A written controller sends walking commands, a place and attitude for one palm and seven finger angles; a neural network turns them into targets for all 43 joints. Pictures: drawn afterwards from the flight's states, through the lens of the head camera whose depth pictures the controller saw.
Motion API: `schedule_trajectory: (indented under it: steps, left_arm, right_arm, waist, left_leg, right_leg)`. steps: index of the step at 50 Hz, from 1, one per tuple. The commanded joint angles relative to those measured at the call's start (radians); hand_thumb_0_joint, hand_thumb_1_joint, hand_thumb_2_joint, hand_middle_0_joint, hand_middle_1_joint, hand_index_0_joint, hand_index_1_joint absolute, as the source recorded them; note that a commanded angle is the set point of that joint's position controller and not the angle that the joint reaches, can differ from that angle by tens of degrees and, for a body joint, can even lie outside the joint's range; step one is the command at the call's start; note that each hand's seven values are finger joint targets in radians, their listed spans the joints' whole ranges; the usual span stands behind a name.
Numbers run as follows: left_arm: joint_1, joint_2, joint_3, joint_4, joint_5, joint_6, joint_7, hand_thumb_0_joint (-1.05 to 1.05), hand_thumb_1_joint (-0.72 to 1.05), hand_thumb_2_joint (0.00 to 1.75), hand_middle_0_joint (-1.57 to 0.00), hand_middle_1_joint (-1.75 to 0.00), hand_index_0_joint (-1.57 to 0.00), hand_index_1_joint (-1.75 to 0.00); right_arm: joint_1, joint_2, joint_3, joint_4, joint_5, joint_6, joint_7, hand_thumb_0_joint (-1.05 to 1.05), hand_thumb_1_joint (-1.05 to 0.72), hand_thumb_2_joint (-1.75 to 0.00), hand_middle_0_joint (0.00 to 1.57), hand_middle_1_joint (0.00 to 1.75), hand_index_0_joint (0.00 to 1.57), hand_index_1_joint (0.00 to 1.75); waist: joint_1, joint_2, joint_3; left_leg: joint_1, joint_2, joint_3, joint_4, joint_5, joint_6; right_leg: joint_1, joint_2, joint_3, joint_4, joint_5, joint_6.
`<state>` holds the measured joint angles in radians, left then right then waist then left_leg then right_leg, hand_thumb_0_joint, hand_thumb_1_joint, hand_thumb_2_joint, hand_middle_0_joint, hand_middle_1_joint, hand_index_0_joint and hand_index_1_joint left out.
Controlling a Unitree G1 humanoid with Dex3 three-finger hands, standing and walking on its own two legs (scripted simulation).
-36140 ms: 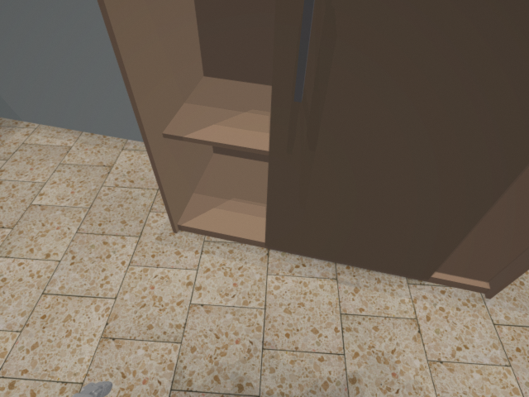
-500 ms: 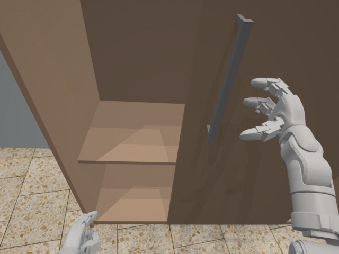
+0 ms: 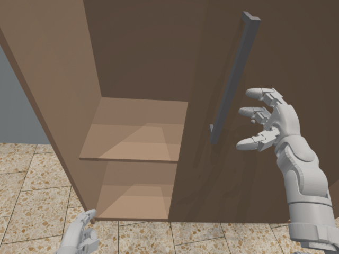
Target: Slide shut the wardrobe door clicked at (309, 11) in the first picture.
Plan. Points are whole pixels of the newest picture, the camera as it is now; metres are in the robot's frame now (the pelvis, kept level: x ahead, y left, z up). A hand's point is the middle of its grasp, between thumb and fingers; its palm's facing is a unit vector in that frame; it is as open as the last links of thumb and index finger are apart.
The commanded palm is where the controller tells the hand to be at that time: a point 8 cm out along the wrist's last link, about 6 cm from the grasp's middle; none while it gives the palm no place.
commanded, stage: move the hooked fingers beside the handle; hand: right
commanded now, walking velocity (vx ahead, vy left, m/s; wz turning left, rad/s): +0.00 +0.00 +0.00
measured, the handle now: (226, 89) +0.45 -0.09 +0.20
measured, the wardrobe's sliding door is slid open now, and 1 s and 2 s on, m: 0.42 0.42 0.42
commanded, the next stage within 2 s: none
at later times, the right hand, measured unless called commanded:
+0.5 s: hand (267, 106) +0.35 -0.15 +0.24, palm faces -0.01 +1.00 -0.04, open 14.0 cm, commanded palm +0.34 -0.21 +0.20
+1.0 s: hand (256, 123) +0.37 -0.16 +0.18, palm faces -0.04 +1.00 -0.02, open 14.0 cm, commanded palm +0.34 -0.21 +0.20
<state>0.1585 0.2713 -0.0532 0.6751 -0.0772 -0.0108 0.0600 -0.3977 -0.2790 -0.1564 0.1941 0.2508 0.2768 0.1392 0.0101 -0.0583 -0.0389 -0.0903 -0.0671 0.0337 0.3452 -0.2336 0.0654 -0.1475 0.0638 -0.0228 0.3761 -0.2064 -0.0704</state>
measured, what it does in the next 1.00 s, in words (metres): stands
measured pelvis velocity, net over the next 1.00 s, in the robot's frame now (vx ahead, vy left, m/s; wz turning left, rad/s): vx -0.01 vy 0.01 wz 0.00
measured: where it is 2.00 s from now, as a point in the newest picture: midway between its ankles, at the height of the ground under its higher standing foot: outside the picture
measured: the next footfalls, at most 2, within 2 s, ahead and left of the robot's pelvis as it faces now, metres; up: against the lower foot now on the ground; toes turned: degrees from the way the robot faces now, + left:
none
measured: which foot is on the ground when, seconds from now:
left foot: down 0.00-1.00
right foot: down 0.00-1.00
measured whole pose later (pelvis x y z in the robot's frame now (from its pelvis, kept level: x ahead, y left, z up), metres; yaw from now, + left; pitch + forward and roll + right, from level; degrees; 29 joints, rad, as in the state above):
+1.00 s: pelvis -0.01 +0.01 +0.00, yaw +0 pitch -1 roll +0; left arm 0.18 0.30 -0.06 0.68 -0.10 0.01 0.06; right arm -0.48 -0.36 -0.20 0.41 0.27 0.34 0.20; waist 0.02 -0.08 -0.07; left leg -0.13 -0.08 0.04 0.37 -0.24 0.08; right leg -0.19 0.05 -0.02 0.42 -0.22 -0.05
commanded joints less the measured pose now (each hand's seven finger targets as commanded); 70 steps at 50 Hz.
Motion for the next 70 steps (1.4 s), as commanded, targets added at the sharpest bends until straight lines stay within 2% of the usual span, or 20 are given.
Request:
schedule_trajectory:
  steps: [1, 8, 11, 17, 20, 24, 26, 30, 34, 36, 38, 42, 44, 47, 52, 54, 58, 62, 66, 70]
  left_arm:
    - [-0.139, 0.098, 0.041, -0.156, 0.012, -0.071, 0.002, 0.00, 0.90, 0.90, -0.20, -0.30, -0.20, -0.30]
    - [-0.142, 0.115, 0.033, -0.156, -0.022, -0.013, 0.000, 0.00, 0.90, 0.90, -0.20, -0.30, -0.20, -0.30]
    - [-0.151, 0.122, 0.036, -0.182, -0.028, -0.017, 0.004, 0.00, 0.90, 0.90, -0.20, -0.30, -0.20, -0.30]
    - [-0.158, 0.094, 0.039, -0.180, 0.004, -0.092, 0.007, 0.00, 0.90, 0.90, -0.20, -0.30, -0.20, -0.30]
    - [-0.148, 0.097, 0.038, -0.129, 0.008, -0.092, 0.008, 0.00, 0.90, 0.90, -0.20, -0.30, -0.20, -0.30]
    - [-0.145, 0.115, 0.029, -0.112, -0.014, -0.031, 0.010, 0.00, 0.90, 0.90, -0.20, -0.30, -0.20, -0.30]
    - [-0.144, 0.130, 0.023, -0.132, -0.026, -0.004, 0.013, 0.00, 0.90, 0.90, -0.20, -0.30, -0.20, -0.30]
    - [-0.137, 0.132, 0.039, -0.174, -0.026, -0.010, 0.008, 0.00, 0.90, 0.90, -0.20, -0.30, -0.20, -0.30]
    - [-0.150, 0.099, 0.040, -0.206, -0.001, -0.071, 0.005, 0.00, 0.90, 0.90, -0.20, -0.30, -0.20, -0.30]
    - [-0.130, 0.090, 0.036, -0.181, 0.008, -0.096, 0.004, 0.00, 0.90, 0.90, -0.20, -0.30, -0.20, -0.30]
    - [-0.131, 0.094, 0.038, -0.152, 0.005, -0.103, 0.003, 0.00, 0.90, 0.90, -0.20, -0.30, -0.20, -0.30]
    - [-0.118, 0.130, 0.035, -0.105, -0.026, -0.057, 0.017, 0.00, 0.90, 0.90, -0.20, -0.30, -0.20, -0.30]
    - [-0.111, 0.144, 0.033, -0.119, -0.036, -0.036, 0.016, 0.00, 0.90, 0.90, -0.20, -0.30, -0.20, -0.30]
    - [-0.113, 0.148, 0.042, -0.153, -0.036, -0.026, 0.011, 0.00, 0.90, 0.90, -0.20, -0.30, -0.20, -0.30]
    - [-0.133, 0.097, 0.044, -0.208, 0.002, -0.094, 0.000, 0.00, 0.90, 0.90, -0.20, -0.30, -0.20, -0.30]
    - [-0.110, 0.094, 0.040, -0.167, 0.013, -0.111, 0.000, 0.00, 0.90, 0.90, -0.20, -0.30, -0.20, -0.30]
    - [-0.117, 0.103, 0.042, -0.118, 0.001, -0.083, 0.004, 0.00, 0.90, 0.90, -0.20, -0.30, -0.20, -0.30]
    - [-0.115, 0.131, 0.028, -0.135, -0.033, -0.025, 0.012, 0.00, 0.90, 0.90, -0.20, -0.30, -0.20, -0.30]
    - [-0.124, 0.131, 0.047, -0.181, -0.032, -0.035, 0.004, 0.00, 0.90, 0.90, -0.20, -0.30, -0.20, -0.30]
    - [-0.137, 0.098, 0.044, -0.211, 0.005, -0.093, -0.001, 0.00, 0.90, 0.90, -0.20, -0.30, -0.20, -0.30]
  right_arm:
    - [-0.484, -0.314, -0.197, -0.353, -0.004, -0.175, -0.042, 0.00, 0.50, -0.30, 0.30, 1.20, 0.30, 1.20]
    - [-0.243, -0.131, -0.048, -0.006, 0.004, 0.012, 0.029, 0.00, 0.50, -0.30, 0.30, 1.20, 0.30, 1.20]
    - [-0.294, -0.139, -0.036, -0.077, 0.022, 0.021, 0.061, 0.00, 0.50, -0.30, 0.30, 1.20, 0.30, 1.20]
    - [-0.570, -0.290, -0.139, -0.545, 0.016, -0.215, 0.003, 0.00, 0.50, -0.30, 0.30, 1.20, 0.30, 1.20]
    - [-0.492, -0.316, -0.191, -0.376, 0.011, -0.215, -0.026, 0.00, 0.50, -0.30, 0.30, 1.20, 0.30, 1.20]
    - [-0.313, -0.190, -0.096, 0.021, 0.006, -0.025, -0.003, 0.00, 0.50, -0.30, 0.30, 1.20, 0.30, 1.20]
    - [-0.244, -0.165, -0.056, 0.141, 0.013, 0.058, 0.028, 0.00, 0.50, -0.30, 0.30, 1.20, 0.30, 1.20]
    - [-0.359, -0.225, -0.105, 0.016, 0.023, 0.016, 0.055, 0.00, 0.50, -0.30, 0.30, 1.20, 0.30, 1.20]
    - [-0.607, -0.425, -0.247, -0.484, 0.022, -0.234, 0.022, 0.00, 0.50, -0.30, 0.30, 1.20, 0.30, 1.20]
    - [-0.561, -0.417, -0.256, -0.528, 0.016, -0.306, 0.009, 0.00, 0.50, -0.30, 0.30, 1.20, 0.30, 1.20]
    - [-0.539, -0.331, -0.169, -0.429, 0.002, -0.295, 0.014, 0.00, 0.50, -0.30, 0.30, 1.20, 0.30, 1.20]
    - [-0.325, -0.195, -0.075, 0.066, 0.018, -0.056, 0.056, 0.00, 0.50, -0.30, 0.30, 1.20, 0.30, 1.20]
    - [-0.259, -0.136, -0.025, 0.201, 0.028, 0.035, 0.079, 0.00, 0.50, -0.30, 0.30, 1.20, 0.30, 1.20]
    - [-0.288, -0.157, -0.046, 0.141, 0.035, 0.058, 0.085, 0.00, 0.50, -0.30, 0.30, 1.20, 0.30, 1.20]
    - [-0.603, -0.367, -0.209, -0.516, 0.019, -0.242, 0.011, 0.00, 0.50, -0.30, 0.30, 1.20, 0.30, 1.20]
    - [-0.576, -0.411, -0.261, -0.520, 0.014, -0.311, -0.024, 0.00, 0.50, -0.30, 0.30, 1.20, 0.30, 1.20]
    - [-0.457, -0.301, -0.167, -0.187, -0.026, -0.194, -0.018, 0.00, 0.50, -0.30, 0.30, 1.20, 0.30, 1.20]
    - [-0.247, -0.123, -0.014, 0.162, 0.010, 0.043, 0.060, 0.00, 0.50, -0.30, 0.30, 1.20, 0.30, 1.20]
    - [-0.336, -0.099, -0.008, -0.017, 0.039, 0.024, 0.091, 0.00, 0.50, -0.30, 0.30, 1.20, 0.30, 1.20]
    - [-0.544, -0.346, -0.197, -0.564, 0.025, -0.224, 0.012, 0.00, 0.50, -0.30, 0.30, 1.20, 0.30, 1.20]
  waist:
    - [-0.024, 0.038, -0.364]
    - [-0.003, 0.086, -0.057]
    - [0.009, 0.099, -0.111]
    - [0.006, -0.031, -0.422]
    - [0.002, -0.001, -0.331]
    - [0.001, 0.093, -0.040]
    - [-0.003, 0.135, -0.001]
    - [-0.002, 0.163, -0.140]
    - [-0.014, -0.005, -0.433]
    - [-0.012, -0.087, -0.476]
    - [0.009, -0.115, -0.399]
    - [0.027, 0.072, -0.011]
    - [0.021, 0.144, 0.031]
    - [0.007, 0.181, -0.073]
    - [-0.020, 0.014, -0.452]
    - [-0.013, -0.022, -0.462]
    - [0.004, -0.048, -0.222]
    - [0.018, 0.094, 0.012]
    - [0.015, 0.162, -0.163]
    - [-0.022, 0.019, -0.458]
  left_leg:
    - [0.042, 0.053, -0.050, -0.013, 0.394, -0.033]
    - [-0.074, 0.050, -0.039, -0.059, 0.275, -0.047]
    - [-0.095, 0.054, -0.046, -0.055, 0.256, -0.057]
    - [-0.005, 0.054, -0.054, -0.009, 0.369, -0.038]
    - [0.002, 0.052, -0.056, -0.027, 0.342, -0.042]
    - [-0.078, 0.056, -0.052, -0.073, 0.199, -0.054]
    - [-0.096, 0.061, -0.057, -0.086, 0.148, -0.061]
    - [-0.058, 0.068, -0.068, -0.054, 0.229, -0.074]
    - [0.088, 0.071, -0.087, -0.007, 0.388, -0.044]
    - [0.075, 0.067, -0.076, 0.010, 0.417, -0.039]
    - [0.023, 0.061, -0.065, -0.007, 0.392, -0.041]
    - [-0.131, 0.053, -0.060, -0.081, 0.180, -0.076]
    - [-0.148, 0.060, -0.061, -0.084, 0.139, -0.082]
    - [-0.122, 0.065, -0.060, -0.057, 0.191, -0.082]
    - [0.060, 0.062, -0.072, 0.009, 0.384, -0.041]
    - [0.055, 0.059, -0.073, 0.015, 0.406, -0.041]
    - [-0.016, 0.056, -0.061, -0.032, 0.331, -0.045]
    - [-0.130, 0.054, -0.050, -0.075, 0.187, -0.067]
    - [-0.106, 0.057, -0.044, -0.033, 0.282, -0.075]
    - [0.035, 0.057, -0.058, 0.013, 0.403, -0.036]
  right_leg:
    - [0.235, -0.069, 0.073, 0.011, 0.399, 0.025]
    - [0.068, -0.066, 0.048, -0.005, 0.194, 0.016]
    - [0.087, -0.063, 0.057, 0.010, 0.173, 0.007]
    - [0.300, -0.066, 0.081, 0.030, 0.385, 0.017]
    - [0.241, -0.070, 0.072, 0.019, 0.327, 0.017]
    - [0.045, -0.060, 0.052, -0.014, 0.113, 0.013]
    - [-0.006, -0.059, 0.051, -0.018, 0.057, 0.013]
    - [0.017, -0.056, 0.053, 0.019, 0.116, 0.000]
    - [0.171, -0.052, 0.058, 0.028, 0.294, -0.004]
    - [0.248, -0.060, 0.059, 0.034, 0.372, 0.007]
    - [0.264, -0.068, 0.060, 0.035, 0.368, 0.014]
    - [0.046, -0.065, 0.051, 0.004, 0.075, 0.004]
    - [-0.011, -0.064, 0.055, 0.004, 0.032, 0.005]
    - [0.002, -0.062, 0.063, 0.023, 0.089, 0.001]
    - [0.209, -0.054, 0.066, 0.034, 0.336, -0.001]
    - [0.245, -0.067, 0.065, 0.038, 0.380, 0.008]
    - [0.156, -0.069, 0.045, 0.019, 0.270, 0.014]
    - [0.015, -0.066, 0.052, -0.001, 0.082, 0.011]
    - [0.084, -0.061, 0.068, 0.036, 0.180, 0.000]
    - [0.254, -0.059, 0.078, 0.040, 0.402, 0.009]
